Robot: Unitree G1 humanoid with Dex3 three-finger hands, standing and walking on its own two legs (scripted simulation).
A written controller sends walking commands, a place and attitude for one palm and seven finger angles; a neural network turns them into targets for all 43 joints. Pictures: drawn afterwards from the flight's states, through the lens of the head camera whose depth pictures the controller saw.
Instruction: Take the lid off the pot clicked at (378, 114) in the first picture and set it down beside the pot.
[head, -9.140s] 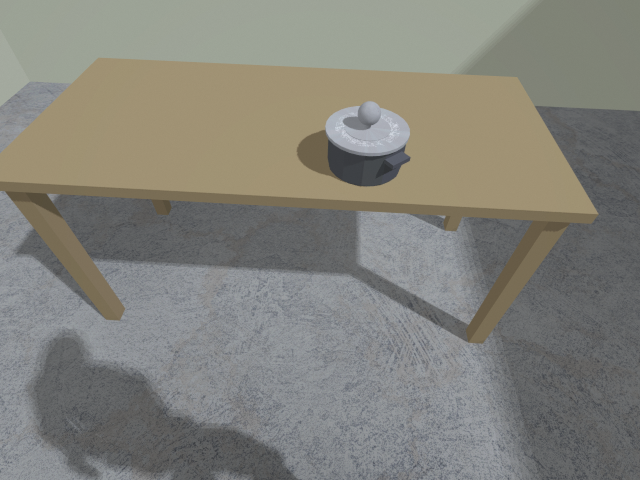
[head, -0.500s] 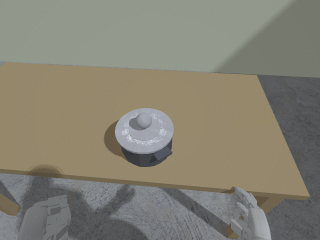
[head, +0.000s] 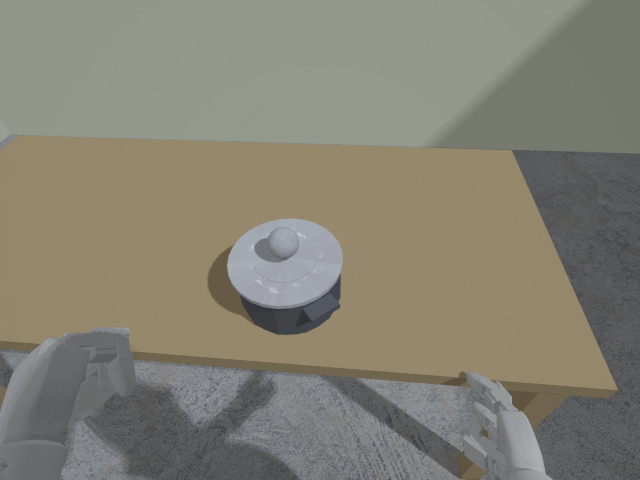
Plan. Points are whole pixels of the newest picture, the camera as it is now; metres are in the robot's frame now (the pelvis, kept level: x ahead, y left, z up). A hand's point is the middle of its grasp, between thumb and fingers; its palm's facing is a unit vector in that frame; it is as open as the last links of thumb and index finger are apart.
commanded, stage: reach forward and open the fingers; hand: left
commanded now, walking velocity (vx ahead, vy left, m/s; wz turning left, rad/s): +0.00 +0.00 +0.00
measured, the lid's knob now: (283, 242) +0.45 +0.12 +0.04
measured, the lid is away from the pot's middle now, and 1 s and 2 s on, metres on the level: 0.00 0.00 0.00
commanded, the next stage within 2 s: move the open hand above the knob in 1.00 s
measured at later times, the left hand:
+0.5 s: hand (89, 380) +0.18 +0.27 +0.09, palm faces -0.23 -0.09 -0.97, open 5.4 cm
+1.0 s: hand (119, 313) +0.25 +0.26 +0.12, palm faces -0.19 -0.06 -0.98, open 10.3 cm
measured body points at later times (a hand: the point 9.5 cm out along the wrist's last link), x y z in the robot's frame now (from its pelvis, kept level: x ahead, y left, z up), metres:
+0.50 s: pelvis -0.04 +0.00 +0.01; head -0.04 -0.04 +0.46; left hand +0.19 +0.27 +0.15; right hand +0.21 -0.21 -0.06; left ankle -0.01 +0.14 -0.73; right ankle -0.02 -0.14 -0.73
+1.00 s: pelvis -0.03 +0.01 +0.01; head -0.02 -0.03 +0.46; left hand +0.25 +0.26 +0.17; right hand +0.17 -0.21 -0.10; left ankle -0.01 +0.14 -0.73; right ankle -0.02 -0.14 -0.73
